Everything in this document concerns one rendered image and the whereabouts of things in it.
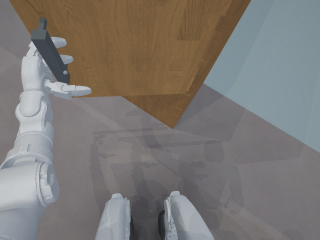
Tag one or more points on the left robot hand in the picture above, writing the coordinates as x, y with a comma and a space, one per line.
34, 72

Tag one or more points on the robot left upper arm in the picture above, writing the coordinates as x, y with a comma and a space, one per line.
25, 192

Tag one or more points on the robot shin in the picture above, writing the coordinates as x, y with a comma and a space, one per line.
170, 229
127, 227

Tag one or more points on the robot left shin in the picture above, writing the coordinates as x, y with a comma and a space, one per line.
127, 227

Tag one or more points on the robot right shin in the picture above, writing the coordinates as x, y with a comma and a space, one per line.
170, 229

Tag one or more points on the robot left forearm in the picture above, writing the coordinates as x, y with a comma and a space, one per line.
35, 137

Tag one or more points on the handle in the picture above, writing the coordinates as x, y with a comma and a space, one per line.
44, 44

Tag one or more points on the cupboard door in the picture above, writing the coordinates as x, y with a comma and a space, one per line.
127, 47

